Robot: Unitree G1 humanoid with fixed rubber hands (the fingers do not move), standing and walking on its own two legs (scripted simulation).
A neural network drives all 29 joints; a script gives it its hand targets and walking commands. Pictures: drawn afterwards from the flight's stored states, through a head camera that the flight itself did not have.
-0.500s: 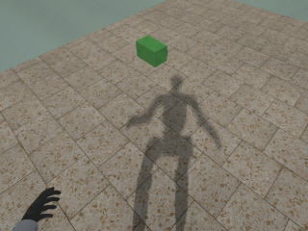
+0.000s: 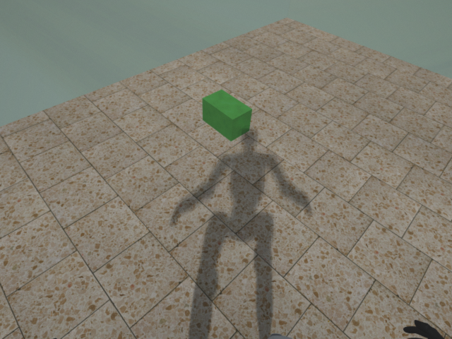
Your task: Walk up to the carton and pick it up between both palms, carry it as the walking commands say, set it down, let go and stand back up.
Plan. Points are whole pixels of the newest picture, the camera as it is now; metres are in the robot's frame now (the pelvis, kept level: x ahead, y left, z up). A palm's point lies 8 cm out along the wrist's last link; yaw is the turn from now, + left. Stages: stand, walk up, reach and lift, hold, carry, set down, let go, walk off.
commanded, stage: walk up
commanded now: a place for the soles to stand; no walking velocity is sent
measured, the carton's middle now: (226, 114) +1.59 -0.03 -0.68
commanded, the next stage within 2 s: none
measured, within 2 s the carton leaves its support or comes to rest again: neither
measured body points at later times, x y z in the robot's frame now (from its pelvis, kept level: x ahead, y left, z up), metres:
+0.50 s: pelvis +0.27 -0.05 +0.00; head +0.29 -0.05 +0.45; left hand +0.32 +0.31 -0.08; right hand +0.40 -0.37 -0.09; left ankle +0.39 +0.11 -0.70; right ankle +0.26 -0.15 -0.73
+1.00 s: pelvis +0.51 -0.06 -0.01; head +0.52 -0.06 +0.44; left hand +0.66 +0.29 -0.08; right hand +0.55 -0.43 -0.10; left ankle +0.45 +0.09 -0.73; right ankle +0.63 -0.18 -0.74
